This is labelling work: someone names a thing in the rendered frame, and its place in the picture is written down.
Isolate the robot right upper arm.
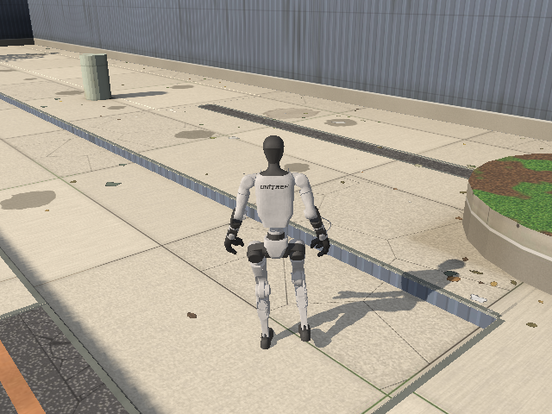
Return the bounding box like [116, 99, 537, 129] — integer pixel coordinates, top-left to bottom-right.
[292, 172, 317, 220]

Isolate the right robot foot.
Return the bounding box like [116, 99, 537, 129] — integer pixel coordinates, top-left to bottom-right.
[298, 324, 311, 342]

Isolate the robot left upper arm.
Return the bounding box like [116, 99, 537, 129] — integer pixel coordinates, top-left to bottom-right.
[233, 173, 257, 221]

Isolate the robot left forearm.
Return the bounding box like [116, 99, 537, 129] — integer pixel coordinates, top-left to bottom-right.
[226, 208, 242, 240]

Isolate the robot torso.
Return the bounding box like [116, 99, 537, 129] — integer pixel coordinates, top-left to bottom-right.
[254, 168, 294, 259]

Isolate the robot left hand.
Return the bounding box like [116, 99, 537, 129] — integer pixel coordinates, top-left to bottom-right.
[224, 236, 244, 254]

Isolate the robot right hand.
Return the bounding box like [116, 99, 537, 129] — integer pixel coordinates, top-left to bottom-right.
[310, 237, 330, 257]

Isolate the robot right forearm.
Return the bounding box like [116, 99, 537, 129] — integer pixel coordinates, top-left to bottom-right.
[310, 206, 328, 241]

